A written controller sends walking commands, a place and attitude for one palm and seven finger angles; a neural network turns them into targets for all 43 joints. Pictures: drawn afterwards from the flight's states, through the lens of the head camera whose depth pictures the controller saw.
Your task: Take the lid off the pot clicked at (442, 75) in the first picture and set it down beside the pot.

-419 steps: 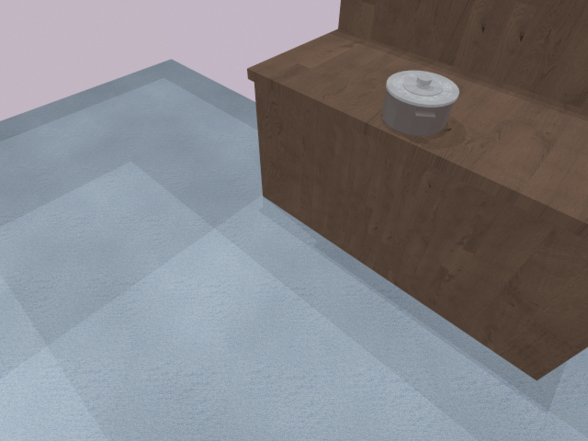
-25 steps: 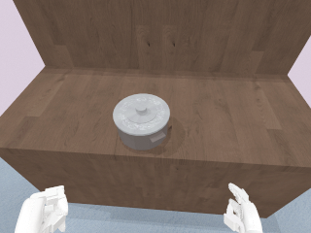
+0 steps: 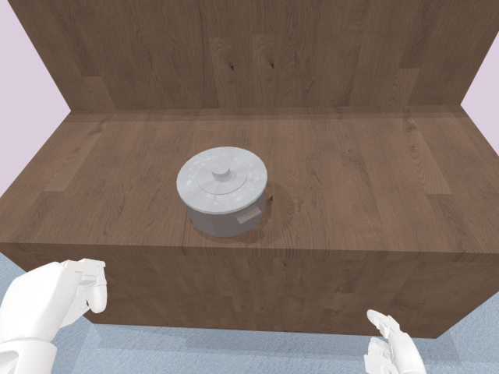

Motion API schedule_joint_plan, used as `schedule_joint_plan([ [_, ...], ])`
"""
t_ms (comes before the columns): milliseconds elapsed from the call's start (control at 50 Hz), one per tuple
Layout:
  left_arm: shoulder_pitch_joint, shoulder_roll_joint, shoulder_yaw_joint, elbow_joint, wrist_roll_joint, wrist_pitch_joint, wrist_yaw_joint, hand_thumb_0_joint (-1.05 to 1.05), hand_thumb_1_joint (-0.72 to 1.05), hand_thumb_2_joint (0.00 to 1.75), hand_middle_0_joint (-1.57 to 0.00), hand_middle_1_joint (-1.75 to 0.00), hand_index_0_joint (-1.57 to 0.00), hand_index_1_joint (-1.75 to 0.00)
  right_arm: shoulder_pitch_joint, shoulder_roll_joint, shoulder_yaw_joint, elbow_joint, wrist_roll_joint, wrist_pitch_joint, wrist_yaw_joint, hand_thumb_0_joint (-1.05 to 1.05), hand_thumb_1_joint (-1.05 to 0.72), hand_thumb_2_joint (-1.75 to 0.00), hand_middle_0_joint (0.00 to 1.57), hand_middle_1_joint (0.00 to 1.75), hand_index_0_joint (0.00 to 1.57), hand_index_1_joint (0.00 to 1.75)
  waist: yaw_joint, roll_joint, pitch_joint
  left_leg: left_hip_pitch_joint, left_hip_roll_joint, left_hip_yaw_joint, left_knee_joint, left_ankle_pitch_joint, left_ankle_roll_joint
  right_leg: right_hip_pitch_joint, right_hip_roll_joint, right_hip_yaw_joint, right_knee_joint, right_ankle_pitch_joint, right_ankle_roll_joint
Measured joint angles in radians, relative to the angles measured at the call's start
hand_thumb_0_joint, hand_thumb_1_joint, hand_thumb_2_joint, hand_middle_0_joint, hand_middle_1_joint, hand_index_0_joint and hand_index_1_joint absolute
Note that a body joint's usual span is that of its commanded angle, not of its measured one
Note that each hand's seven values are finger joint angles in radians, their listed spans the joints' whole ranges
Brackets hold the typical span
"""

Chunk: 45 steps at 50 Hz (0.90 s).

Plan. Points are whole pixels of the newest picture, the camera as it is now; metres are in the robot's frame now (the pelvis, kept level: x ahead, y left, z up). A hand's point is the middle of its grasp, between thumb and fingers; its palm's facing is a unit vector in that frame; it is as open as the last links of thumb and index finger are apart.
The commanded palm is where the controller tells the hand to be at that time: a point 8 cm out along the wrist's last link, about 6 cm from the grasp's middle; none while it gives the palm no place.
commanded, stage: reach forward and open the fingers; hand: left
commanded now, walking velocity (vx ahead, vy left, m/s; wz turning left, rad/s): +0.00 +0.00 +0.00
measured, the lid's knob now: (220, 169) +0.51 +0.14 +0.02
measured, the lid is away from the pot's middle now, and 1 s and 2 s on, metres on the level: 0.00 0.00 0.00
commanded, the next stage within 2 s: move the open hand above the knob in 0.94 s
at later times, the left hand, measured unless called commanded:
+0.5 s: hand (82, 289) +0.20 +0.27 +0.08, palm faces -0.22 -0.09 -0.97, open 5.9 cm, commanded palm +0.19 +0.26 +0.14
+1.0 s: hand (103, 250) +0.26 +0.26 +0.09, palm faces -0.20 -0.07 -0.98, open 10.0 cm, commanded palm +0.24 +0.26 +0.15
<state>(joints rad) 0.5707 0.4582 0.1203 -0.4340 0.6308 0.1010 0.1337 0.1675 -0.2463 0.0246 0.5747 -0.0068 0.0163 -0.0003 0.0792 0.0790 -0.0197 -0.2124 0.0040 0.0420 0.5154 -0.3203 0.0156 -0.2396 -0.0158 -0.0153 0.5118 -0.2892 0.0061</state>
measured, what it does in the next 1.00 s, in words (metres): stands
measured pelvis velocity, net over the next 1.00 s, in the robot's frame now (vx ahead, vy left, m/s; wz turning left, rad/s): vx -0.03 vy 0.01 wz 0.03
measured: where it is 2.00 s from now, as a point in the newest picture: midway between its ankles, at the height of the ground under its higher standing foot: outside the picture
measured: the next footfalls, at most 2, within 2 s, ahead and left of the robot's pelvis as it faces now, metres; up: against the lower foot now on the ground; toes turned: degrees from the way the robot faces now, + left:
none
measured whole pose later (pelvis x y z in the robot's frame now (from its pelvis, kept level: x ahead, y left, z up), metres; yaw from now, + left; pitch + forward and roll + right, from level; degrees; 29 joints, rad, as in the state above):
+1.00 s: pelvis -0.03 +0.01 +0.01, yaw +2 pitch +0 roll +0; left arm -0.05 0.57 -0.06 0.02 0.83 0.06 -0.19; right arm 0.14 -0.28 0.01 0.59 0.04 0.09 0.00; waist 0.04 0.11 0.01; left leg -0.18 -0.03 0.02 0.41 -0.22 0.04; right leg -0.20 -0.05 -0.03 0.41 -0.20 0.03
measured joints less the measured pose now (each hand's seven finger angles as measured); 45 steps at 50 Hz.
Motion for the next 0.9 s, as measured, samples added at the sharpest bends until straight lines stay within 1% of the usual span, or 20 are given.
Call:
schedule_joint_plan([
  [20, -0.007, 0.026, -0.012, 0.012, 0.057, 0.018, -0.012, 0.01, 0.83, 0.91, -1.26, -1.44, -1.26, -1.44, -0.011, -0.007, -0.002, 0.001, 0.003, 0.022, 0.002, 0.02, -0.90, -0.90, 0.20, 0.30, 0.21, 0.30, 0.000, 0.006, -0.001, -0.005, 0.001, 0.002, 0.000, 0.001, 0.000, -0.006, 0.001, 0.002, 0.002, 0.001, 0.000],
  [40, -0.017, 0.050, -0.021, 0.028, 0.099, 0.034, -0.028, 0.01, 0.81, 0.91, -1.25, -1.42, -1.25, -1.42, -0.021, -0.014, -0.003, 0.003, 0.008, 0.039, 0.002, 0.02, -0.90, -0.90, 0.20, 0.30, 0.21, 0.30, 0.000, 0.014, -0.001, -0.007, 0.002, 0.003, -0.001, 0.003, 0.000, -0.009, 0.002, 0.003, 0.001, 0.003, 0.000],
  [60, -0.030, 0.071, -0.029, 0.046, 0.129, 0.045, -0.050, 0.01, 0.79, 0.92, -1.24, -1.39, -1.24, -1.39, -0.030, -0.021, -0.006, 0.006, 0.013, 0.052, 0.002, 0.02, -0.90, -0.90, 0.20, 0.30, 0.20, 0.30, -0.001, 0.021, -0.002, -0.008, 0.002, 0.002, -0.002, 0.005, 0.000, -0.009, 0.002, 0.002, -0.001, 0.005, -0.001],
  [80, -0.045, 0.088, -0.034, 0.066, 0.147, 0.049, -0.073, 0.01, 0.77, 0.93, -1.23, -1.36, -1.23, -1.36, -0.038, -0.027, -0.008, 0.009, 0.017, 0.059, 0.000, 0.02, -0.90, -0.90, 0.20, 0.30, 0.20, 0.30, -0.004, 0.029, -0.003, -0.008, 0.001, -0.001, -0.005, 0.008, 0.000, -0.007, 0.001, -0.001, -0.004, 0.006, -0.001],
  [120, -0.072, 0.109, -0.041, 0.104, 0.153, 0.050, -0.127, 0.01, 0.72, 0.95, -1.22, -1.30, -1.22, -1.30, -0.048, -0.037, -0.014, 0.013, 0.026, 0.065, -0.005, 0.02, -0.90, -0.90, 0.20, 0.30, 0.20, 0.30, -0.012, 0.042, -0.007, -0.004, -0.002, -0.009, -0.014, 0.014, 0.001, 0.001, -0.002, -0.009, -0.014, 0.010, 0.000],
  [180, -0.108, 0.124, -0.052, 0.134, 0.138, 0.032, -0.219, 0.01, 0.63, 0.99, -1.19, -1.20, -1.19, -1.20, -0.053, -0.046, -0.022, 0.008, 0.032, 0.060, -0.014, 0.02, -0.90, -0.90, 0.20, 0.30, 0.20, 0.29, -0.019, 0.057, -0.012, 0.002, -0.005, -0.021, -0.027, 0.024, 0.002, 0.014, -0.005, -0.021, -0.031, 0.017, 0.002],
  [240, -0.137, 0.144, -0.055, 0.141, 0.135, -0.019, -0.283, 0.01, 0.55, 1.04, -1.16, -1.09, -1.16, -1.09, -0.053, -0.051, -0.024, -0.001, 0.032, 0.051, -0.021, 0.02, -0.90, -0.90, 0.20, 0.30, 0.20, 0.29, -0.021, 0.061, -0.012, 0.009, -0.007, -0.030, -0.039, 0.034, 0.002, 0.025, -0.006, -0.030, -0.047, 0.025, 0.002],
  [280, -0.158, 0.156, -0.048, 0.153, 0.134, -0.056, -0.303, 0.01, 0.49, 1.06, -1.14, -1.02, -1.14, -1.02, -0.052, -0.050, -0.025, -0.007, 0.032, 0.048, -0.022, 0.02, -0.90, -0.90, 0.20, 0.30, 0.20, 0.29, -0.020, 0.060, -0.006, 0.010, -0.006, -0.033, -0.045, 0.040, 0.001, 0.029, -0.005, -0.033, -0.056, 0.032, 0.001],
  [340, -0.209, 0.158, -0.041, 0.191, 0.133, -0.089, -0.311, 0.01, 0.41, 1.10, -1.11, -0.91, -1.11, -0.91, -0.049, -0.047, -0.026, -0.013, 0.036, 0.052, -0.021, 0.02, -0.90, -0.90, 0.20, 0.30, 0.20, 0.29, -0.018, 0.054, 0.006, 0.009, -0.006, -0.038, -0.052, 0.051, 0.000, 0.032, -0.004, -0.038, -0.068, 0.044, -0.001],
  [440, -0.282, 0.143, -0.053, 0.226, 0.148, -0.105, -0.303, 0.01, 0.27, 1.14, -1.05, -0.74, -1.05, -0.73, -0.036, -0.041, -0.026, -0.005, 0.036, 0.057, -0.015, 0.02, -0.90, -0.90, 0.20, 0.30, 0.20, 0.29, -0.015, 0.047, 0.018, 0.012, -0.009, -0.039, -0.067, 0.068, 0.002, 0.037, -0.007, -0.039, -0.086, 0.062, 0.000],
  [560, -0.384, 0.132, -0.095, 0.293, 0.170, -0.085, -0.303, 0.00, 0.10, 1.19, -0.97, -0.52, -0.98, -0.52, -0.029, -0.035, -0.019, 0.012, 0.041, 0.065, -0.011, 0.02, -0.90, -0.90, 0.20, 0.30, 0.20, 0.29, -0.022, 0.045, 0.031, 0.025, -0.018, -0.034, -0.084, 0.084, 0.008, 0.047, -0.016, -0.034, -0.097, 0.076, 0.006],
  [720, -0.480, 0.126, -0.130, 0.366, 0.178, -0.071, -0.317, 0.00, -0.11, 1.27, -0.88, -0.25, -0.88, -0.25, -0.026, -0.028, -0.013, 0.010, 0.046, 0.068, -0.006, 0.02, -0.90, -0.90, 0.20, 0.30, 0.20, 0.29, -0.037, 0.042, 0.035, 0.038, -0.027, -0.021, -0.102, 0.097, 0.017, 0.051, -0.025, -0.021, -0.105, 0.088, 0.014],
  [800, -0.521, 0.120, -0.143, 0.391, 0.185, -0.064, -0.317, 0.00, -0.18, 1.30, -0.86, -0.16, -0.86, -0.16, -0.027, -0.030, -0.013, 0.009, 0.048, 0.069, -0.003, 0.02, -0.90, -0.90, 0.20, 0.30, 0.20, 0.29, -0.040, 0.041, 0.036, 0.038, -0.031, -0.016, -0.106, 0.100, 0.021, 0.049, -0.029, -0.016, -0.106, 0.090, 0.017],
  [900, -0.573, 0.111, -0.162, 0.430, 0.192, -0.043, -0.321, 0.00, -0.22, 1.32, -0.84, -0.11, -0.84, -0.11, -0.030, -0.033, -0.013, 0.009, 0.051, 0.076, -0.002, 0.02, -0.90, -0.90, 0.20, 0.30, 0.20, 0.29, -0.042, 0.037, 0.036, 0.035, -0.035, -0.015, -0.108, 0.101, 0.023, 0.044, -0.032, -0.015, -0.104, 0.090, 0.019],
])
